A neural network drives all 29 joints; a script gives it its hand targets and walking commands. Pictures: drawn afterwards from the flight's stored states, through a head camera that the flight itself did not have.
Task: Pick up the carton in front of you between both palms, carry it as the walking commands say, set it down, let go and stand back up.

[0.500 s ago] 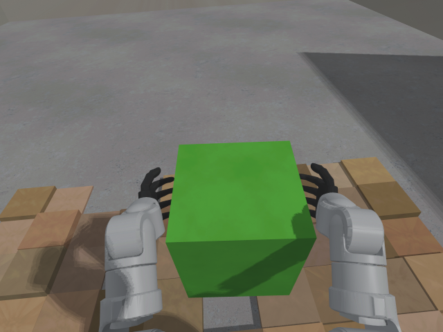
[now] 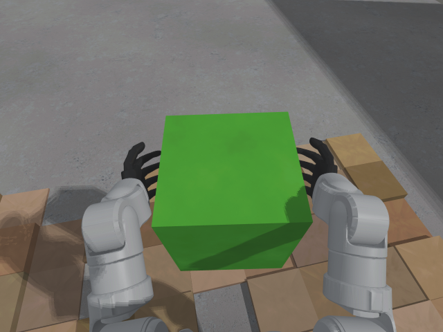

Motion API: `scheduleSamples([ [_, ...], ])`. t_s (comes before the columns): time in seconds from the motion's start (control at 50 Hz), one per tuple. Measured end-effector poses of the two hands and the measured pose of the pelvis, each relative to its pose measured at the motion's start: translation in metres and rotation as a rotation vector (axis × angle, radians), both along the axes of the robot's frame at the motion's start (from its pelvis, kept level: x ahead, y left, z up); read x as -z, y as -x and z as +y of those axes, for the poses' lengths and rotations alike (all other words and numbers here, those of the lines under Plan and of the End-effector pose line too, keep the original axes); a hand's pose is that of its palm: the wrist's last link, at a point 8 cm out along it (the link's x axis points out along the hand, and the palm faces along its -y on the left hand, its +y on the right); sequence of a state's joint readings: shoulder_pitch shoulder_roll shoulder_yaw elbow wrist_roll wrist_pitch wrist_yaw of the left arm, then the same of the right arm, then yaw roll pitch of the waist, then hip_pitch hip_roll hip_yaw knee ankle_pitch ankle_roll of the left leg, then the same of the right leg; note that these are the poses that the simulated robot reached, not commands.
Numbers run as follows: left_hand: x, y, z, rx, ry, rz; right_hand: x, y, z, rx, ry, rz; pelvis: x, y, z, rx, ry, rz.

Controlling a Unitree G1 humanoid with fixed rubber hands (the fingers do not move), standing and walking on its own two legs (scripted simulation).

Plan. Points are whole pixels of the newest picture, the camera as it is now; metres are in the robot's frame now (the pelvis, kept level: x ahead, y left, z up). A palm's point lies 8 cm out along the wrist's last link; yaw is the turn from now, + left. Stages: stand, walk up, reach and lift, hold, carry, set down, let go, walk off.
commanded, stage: carry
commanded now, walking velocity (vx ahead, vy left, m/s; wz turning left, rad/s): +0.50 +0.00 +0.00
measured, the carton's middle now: (229, 199) +0.36 -0.02 +0.03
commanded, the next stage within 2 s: none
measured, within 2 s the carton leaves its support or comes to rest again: neither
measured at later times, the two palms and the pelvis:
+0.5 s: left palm (152, 68) +0.62 +0.12 +0.16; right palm (289, 59) +0.64 -0.18 +0.15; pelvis +0.29 -0.05 +0.01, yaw +4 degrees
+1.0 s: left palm (172, 29) +0.92 +0.09 +0.10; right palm (271, 22) +0.93 -0.21 +0.11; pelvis +0.65 -0.06 -0.01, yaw +0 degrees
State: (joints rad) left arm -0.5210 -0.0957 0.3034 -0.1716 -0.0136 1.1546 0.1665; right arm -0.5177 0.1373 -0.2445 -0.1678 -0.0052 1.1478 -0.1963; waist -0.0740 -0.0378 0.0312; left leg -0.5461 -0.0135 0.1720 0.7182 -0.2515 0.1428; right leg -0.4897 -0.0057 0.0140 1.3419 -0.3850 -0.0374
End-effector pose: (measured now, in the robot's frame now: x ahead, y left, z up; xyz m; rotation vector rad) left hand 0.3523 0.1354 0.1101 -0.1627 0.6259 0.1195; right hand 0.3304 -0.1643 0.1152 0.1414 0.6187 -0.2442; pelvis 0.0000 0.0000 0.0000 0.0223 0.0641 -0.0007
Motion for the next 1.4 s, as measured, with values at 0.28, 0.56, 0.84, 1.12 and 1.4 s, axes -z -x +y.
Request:
scheduleSamples([
  [0.28,-0.087,-0.138,0.011,-0.043,-0.059,-0.154,-0.09,-0.155,0.008,-0.062,0.025,-0.151,-0.036,-0.146,-0.004,-0.023,0.03,0.028],
  [0.56,-0.032,-0.288,-0.02,-0.161,-0.084,0.039,-0.018,-0.344,-0.019,-0.174,-0.057,0.034,-0.013,-0.324,-0.062,-0.084,-0.005,0.005],
  [0.84,0.0,-0.444,-0.034,-0.145,-0.06,0.059,0.013,-0.49,-0.033,-0.146,-0.043,0.045,-0.027,-0.505,-0.071,-0.053,0.003,0.026],
  [1.12,0.008,-0.637,-0.062,0.041,-0.085,-0.031,0.011,-0.64,-0.062,-0.027,0.033,-0.036,0.007,-0.723,-0.061,0.011,0.006,0.009],
  [1.4,-0.006,-0.805,-0.054,-0.148,-0.085,0.01,-0.006,-0.866,-0.052,-0.222,0.033,-0.012,-0.002,-0.9,-0.098,-0.062,0.058,0.004],
])
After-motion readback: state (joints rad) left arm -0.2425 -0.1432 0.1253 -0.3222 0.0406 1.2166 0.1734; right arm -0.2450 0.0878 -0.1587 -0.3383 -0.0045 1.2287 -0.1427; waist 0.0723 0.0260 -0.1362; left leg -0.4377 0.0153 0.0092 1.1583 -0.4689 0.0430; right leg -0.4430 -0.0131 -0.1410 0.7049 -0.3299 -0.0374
